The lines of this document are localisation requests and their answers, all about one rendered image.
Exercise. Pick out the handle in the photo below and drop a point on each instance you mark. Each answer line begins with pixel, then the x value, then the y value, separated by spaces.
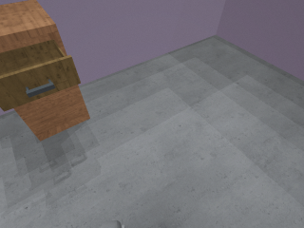
pixel 40 89

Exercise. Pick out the cabinet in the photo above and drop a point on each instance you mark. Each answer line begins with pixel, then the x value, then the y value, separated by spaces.
pixel 26 23

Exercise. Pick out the drawer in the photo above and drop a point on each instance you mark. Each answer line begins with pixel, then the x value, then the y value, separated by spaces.
pixel 33 66

